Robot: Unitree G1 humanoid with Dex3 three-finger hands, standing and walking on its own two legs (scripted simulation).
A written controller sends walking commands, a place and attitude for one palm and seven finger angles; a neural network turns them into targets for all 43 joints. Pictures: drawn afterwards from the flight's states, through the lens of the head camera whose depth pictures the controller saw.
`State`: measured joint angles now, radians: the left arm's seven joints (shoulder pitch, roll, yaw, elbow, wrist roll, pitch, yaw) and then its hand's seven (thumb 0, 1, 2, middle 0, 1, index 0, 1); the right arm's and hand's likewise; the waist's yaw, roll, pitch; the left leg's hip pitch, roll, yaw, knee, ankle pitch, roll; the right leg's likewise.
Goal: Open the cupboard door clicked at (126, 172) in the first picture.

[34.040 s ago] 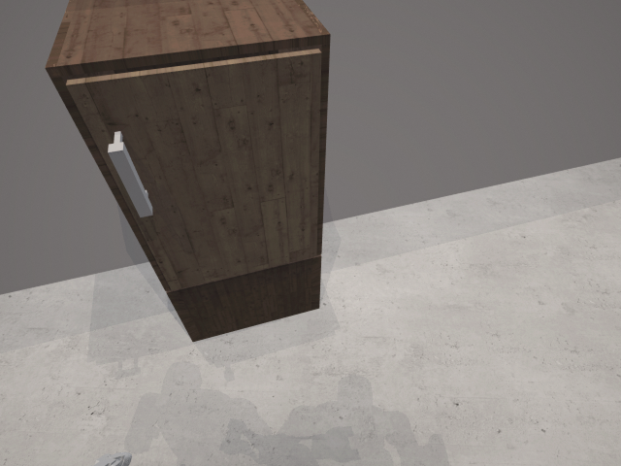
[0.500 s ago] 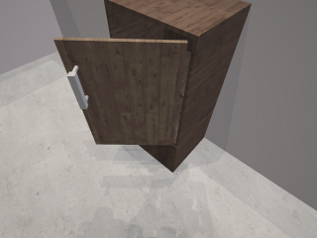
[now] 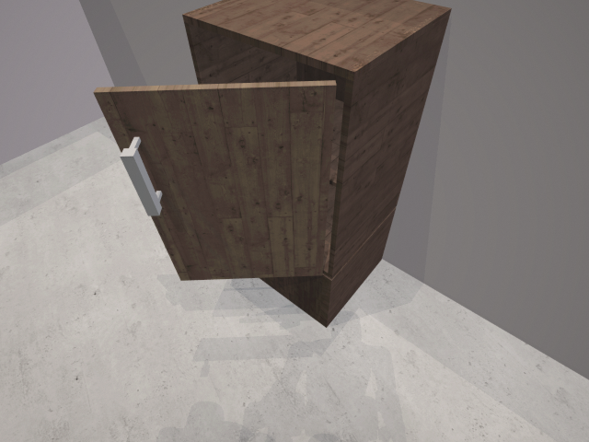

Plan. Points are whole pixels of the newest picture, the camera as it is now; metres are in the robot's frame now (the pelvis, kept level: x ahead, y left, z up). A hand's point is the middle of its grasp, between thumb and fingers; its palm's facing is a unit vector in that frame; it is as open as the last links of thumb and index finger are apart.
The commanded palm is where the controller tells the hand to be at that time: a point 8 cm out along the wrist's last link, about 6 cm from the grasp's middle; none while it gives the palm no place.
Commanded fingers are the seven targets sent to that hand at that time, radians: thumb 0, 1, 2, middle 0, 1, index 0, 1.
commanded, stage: shuffle to correct the standing spot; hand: left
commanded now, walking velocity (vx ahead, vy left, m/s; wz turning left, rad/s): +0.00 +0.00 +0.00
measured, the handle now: (145, 177) +0.58 +0.34 +0.01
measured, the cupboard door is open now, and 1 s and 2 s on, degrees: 42 42 42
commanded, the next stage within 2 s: come to a stop and stand still in 0.46 s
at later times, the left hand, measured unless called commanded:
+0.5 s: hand out of the picture -0.02 +0.23 -0.19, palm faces +0.13 -0.97 -0.20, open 7.4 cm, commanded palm none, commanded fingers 0.00 0.90 0.90 -0.20 -0.30 -0.20 -0.30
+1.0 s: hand out of the picture +0.09 +0.22 -0.17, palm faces +0.07 -0.97 -0.22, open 7.2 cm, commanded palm none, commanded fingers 0.00 0.90 0.90 -0.20 -0.30 -0.20 -0.30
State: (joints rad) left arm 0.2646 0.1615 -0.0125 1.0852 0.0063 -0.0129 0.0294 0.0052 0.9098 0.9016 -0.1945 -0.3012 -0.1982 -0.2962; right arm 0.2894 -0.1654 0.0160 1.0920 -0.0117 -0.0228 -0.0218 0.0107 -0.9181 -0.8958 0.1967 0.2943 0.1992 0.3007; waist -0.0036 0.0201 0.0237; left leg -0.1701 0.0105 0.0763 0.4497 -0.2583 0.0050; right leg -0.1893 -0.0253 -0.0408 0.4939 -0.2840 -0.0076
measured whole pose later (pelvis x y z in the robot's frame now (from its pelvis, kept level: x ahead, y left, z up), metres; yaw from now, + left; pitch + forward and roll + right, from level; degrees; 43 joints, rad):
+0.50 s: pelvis +0.01 +0.04 -0.01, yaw +3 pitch -1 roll +0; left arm 0.32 0.19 0.05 1.06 0.03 0.04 0.03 0.01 0.91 0.90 -0.20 -0.30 -0.20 -0.30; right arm 0.26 -0.19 -0.02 1.01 -0.02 -0.01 -0.01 0.01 -0.91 -0.90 0.20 0.29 0.20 0.30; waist 0.04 -0.05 0.05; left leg -0.27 -0.01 0.13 0.59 -0.29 0.06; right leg -0.31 -0.09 -0.06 0.84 -0.54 -0.01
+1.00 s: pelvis +0.04 +0.04 +0.00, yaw +4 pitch -1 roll +1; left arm 0.20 0.16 0.00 1.04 0.00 0.00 0.04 0.00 0.94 0.90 -0.20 -0.30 -0.20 -0.30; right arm 0.30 -0.13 0.00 1.11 -0.01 -0.02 -0.03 0.01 -0.92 -0.90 0.20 0.29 0.20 0.30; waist -0.02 0.00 0.02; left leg -0.16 -0.03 0.12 0.42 -0.25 0.05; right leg -0.23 0.00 -0.06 0.49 -0.25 -0.04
